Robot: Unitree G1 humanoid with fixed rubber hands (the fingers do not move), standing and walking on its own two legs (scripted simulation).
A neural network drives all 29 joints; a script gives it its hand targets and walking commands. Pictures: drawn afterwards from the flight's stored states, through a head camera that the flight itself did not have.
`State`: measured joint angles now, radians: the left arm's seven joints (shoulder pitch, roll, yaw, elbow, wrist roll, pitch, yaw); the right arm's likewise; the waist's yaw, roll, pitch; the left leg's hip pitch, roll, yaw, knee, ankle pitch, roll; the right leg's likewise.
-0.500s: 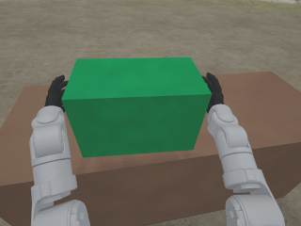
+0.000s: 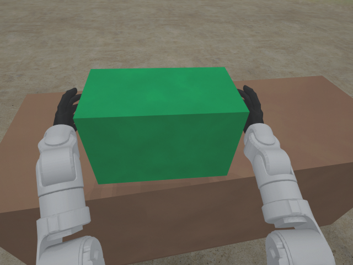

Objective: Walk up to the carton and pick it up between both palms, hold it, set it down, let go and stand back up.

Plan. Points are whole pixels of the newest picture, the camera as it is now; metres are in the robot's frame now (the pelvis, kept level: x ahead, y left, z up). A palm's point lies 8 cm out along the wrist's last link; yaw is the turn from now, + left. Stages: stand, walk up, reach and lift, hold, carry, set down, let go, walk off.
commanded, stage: hold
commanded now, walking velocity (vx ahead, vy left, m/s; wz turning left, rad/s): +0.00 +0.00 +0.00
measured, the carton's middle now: (162, 125) +0.39 +0.01 +0.14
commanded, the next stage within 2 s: none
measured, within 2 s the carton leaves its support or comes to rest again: neither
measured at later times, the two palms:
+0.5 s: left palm (67, 128) +0.36 +0.20 +0.17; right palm (252, 123) +0.35 -0.19 +0.17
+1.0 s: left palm (68, 127) +0.36 +0.20 +0.17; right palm (252, 123) +0.35 -0.19 +0.17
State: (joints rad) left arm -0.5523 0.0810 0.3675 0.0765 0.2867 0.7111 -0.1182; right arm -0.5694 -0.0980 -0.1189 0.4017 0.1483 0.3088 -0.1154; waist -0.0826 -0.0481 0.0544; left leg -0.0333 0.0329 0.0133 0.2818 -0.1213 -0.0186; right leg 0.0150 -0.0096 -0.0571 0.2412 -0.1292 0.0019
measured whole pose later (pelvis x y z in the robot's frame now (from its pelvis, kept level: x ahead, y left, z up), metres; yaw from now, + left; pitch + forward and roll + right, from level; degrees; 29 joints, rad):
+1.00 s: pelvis +0.00 +0.00 +0.00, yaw +0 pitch -8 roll +0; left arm -0.56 0.07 0.37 0.09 0.30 0.71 -0.12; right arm -0.57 -0.10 -0.12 0.42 0.14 0.30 -0.11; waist -0.09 -0.05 0.06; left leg -0.01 0.03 0.02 0.27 -0.12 -0.02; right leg 0.03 -0.01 -0.06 0.24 -0.13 0.00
